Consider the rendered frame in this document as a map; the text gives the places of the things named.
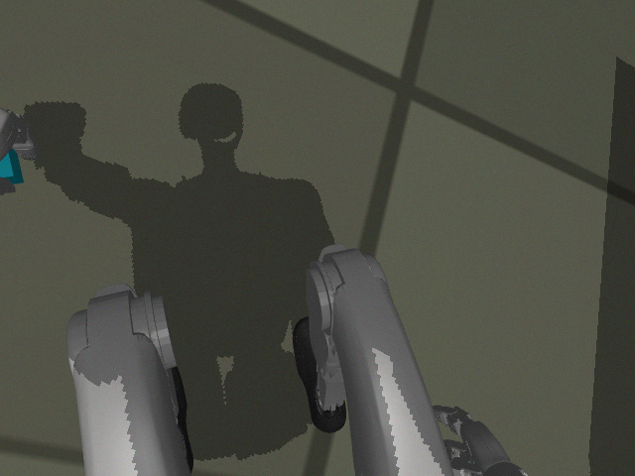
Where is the small box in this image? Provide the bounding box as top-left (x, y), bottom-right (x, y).
top-left (0, 149), bottom-right (24, 184)

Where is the left robot hand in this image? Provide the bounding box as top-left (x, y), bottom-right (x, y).
top-left (0, 107), bottom-right (40, 195)

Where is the right robot foot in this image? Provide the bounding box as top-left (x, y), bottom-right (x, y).
top-left (293, 317), bottom-right (346, 433)

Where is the right robot hand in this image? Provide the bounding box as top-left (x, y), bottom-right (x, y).
top-left (433, 406), bottom-right (511, 476)

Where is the left robot foot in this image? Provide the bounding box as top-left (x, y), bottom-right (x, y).
top-left (171, 367), bottom-right (193, 474)

